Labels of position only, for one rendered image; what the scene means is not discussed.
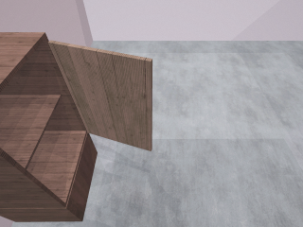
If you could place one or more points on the cupboard door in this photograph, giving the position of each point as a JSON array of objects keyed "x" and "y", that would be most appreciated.
[{"x": 112, "y": 91}]

